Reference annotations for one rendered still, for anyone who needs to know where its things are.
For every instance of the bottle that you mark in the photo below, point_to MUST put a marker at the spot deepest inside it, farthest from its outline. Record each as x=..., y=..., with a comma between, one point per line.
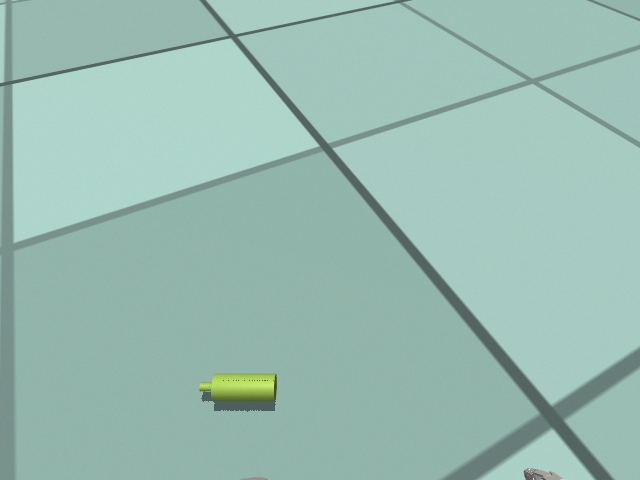
x=242, y=387

